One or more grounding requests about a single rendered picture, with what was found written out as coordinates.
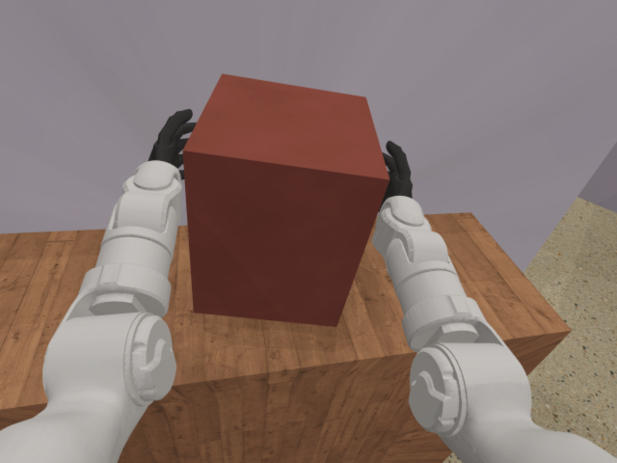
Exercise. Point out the robot right forearm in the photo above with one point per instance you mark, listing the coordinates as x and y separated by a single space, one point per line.
433 301

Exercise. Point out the carton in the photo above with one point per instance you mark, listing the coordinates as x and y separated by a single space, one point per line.
283 185

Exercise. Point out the pedestal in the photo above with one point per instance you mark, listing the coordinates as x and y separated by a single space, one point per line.
262 391

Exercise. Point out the right robot hand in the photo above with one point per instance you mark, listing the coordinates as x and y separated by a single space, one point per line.
399 173

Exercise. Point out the right robot upper arm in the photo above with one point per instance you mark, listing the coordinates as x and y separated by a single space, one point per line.
476 397

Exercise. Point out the robot left forearm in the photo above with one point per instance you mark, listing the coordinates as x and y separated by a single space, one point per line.
132 269

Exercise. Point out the left robot upper arm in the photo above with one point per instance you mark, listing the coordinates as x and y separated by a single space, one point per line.
101 374

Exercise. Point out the left robot hand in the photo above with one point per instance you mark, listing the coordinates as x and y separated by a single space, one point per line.
169 145

